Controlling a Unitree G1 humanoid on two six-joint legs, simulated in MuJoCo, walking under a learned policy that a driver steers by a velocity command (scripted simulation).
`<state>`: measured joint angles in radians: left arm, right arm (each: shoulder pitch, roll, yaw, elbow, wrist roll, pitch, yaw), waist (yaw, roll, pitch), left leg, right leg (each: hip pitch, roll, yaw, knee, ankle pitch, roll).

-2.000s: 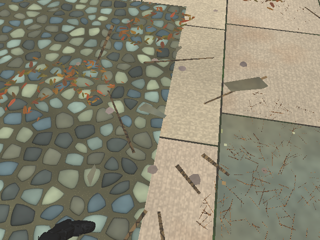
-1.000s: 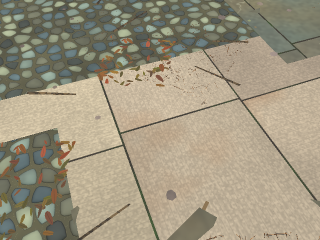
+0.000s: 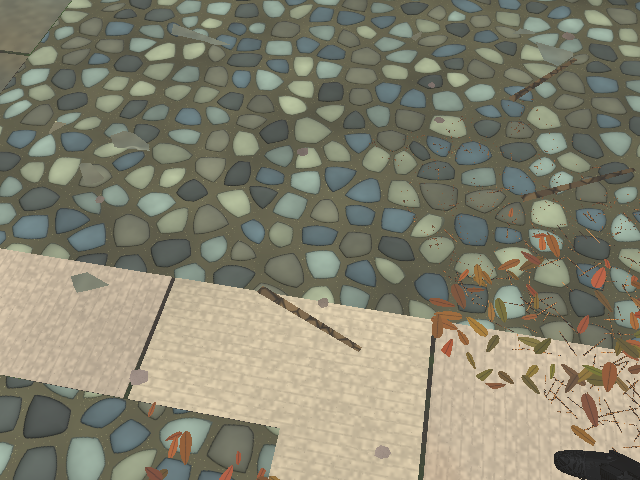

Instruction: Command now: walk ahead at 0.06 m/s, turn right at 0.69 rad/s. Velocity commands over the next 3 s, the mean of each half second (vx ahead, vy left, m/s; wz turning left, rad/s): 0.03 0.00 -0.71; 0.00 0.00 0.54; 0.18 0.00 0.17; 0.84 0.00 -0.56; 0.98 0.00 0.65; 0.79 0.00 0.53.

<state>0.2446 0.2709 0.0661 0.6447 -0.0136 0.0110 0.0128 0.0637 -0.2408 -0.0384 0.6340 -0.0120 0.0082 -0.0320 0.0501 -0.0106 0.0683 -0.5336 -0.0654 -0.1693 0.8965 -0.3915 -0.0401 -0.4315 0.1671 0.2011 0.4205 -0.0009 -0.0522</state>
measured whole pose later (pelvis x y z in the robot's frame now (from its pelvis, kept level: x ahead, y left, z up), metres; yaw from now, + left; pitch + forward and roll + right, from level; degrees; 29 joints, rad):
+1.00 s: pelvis +0.05 +0.05 -0.01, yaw -2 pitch +3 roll -2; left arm 0.08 0.30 0.10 0.69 0.00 0.02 0.03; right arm 0.23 -0.31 -0.09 0.60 -0.01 0.03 0.01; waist -0.03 -0.04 0.04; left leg -0.41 0.00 0.03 0.68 -0.33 0.06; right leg -0.44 -0.08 -0.05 1.05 -0.55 0.07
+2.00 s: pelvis +0.45 -0.11 -0.02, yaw -18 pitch +4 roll +1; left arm 0.50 0.31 0.05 0.86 0.02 -0.08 -0.01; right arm 0.01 -0.28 0.00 0.63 -0.03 -0.04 0.05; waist 0.08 0.00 0.02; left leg -0.66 -0.02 0.11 0.55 -0.05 0.08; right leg 0.29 0.07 0.15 0.13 -0.42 -0.12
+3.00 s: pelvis +1.33 -0.17 -0.01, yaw +19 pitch +0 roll +0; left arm 0.34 0.24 0.02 0.85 -0.05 -0.07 0.03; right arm 0.09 -0.24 0.00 0.75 -0.01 -0.06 0.03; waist 0.05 0.00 0.10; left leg -0.39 -0.08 0.13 0.57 -0.19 0.13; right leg -0.40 -0.07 0.10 1.33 -0.47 0.05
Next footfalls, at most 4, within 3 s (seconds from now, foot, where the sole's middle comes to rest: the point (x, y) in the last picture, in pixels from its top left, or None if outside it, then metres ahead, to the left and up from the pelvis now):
0.12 left None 0.14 0.13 -0.77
0.56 right None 0.03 -0.12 -0.77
0.92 left None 0.11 0.13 -0.77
1.60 right None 0.21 -0.12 -0.77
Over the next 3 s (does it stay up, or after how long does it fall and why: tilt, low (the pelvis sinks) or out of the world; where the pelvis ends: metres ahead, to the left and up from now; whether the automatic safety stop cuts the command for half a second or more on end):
stays up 1.33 -0.17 -0.01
